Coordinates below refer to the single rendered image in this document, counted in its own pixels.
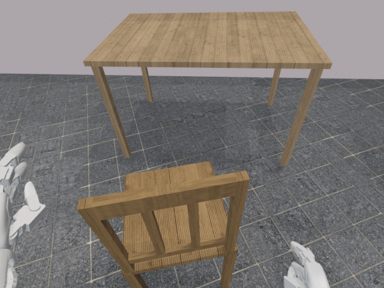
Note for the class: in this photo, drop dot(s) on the chair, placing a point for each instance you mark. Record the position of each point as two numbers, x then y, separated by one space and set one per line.
172 216

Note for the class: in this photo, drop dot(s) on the robot left hand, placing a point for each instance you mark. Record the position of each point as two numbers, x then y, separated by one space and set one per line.
29 215

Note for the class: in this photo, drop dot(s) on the robot right hand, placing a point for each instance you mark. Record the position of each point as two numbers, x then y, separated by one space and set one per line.
311 276

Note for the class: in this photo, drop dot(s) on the left robot forearm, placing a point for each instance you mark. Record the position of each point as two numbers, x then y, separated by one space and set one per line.
8 275

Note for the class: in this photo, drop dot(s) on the table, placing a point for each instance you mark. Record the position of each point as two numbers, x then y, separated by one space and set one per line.
274 39

